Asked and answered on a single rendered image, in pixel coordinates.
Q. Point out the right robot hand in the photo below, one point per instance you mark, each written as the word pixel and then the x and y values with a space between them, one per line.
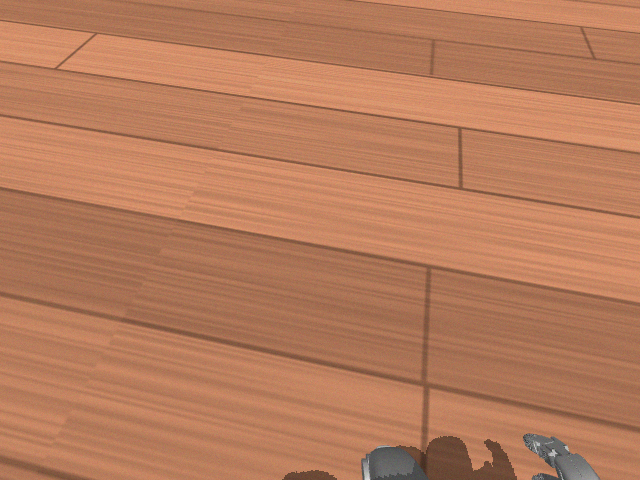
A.
pixel 556 453

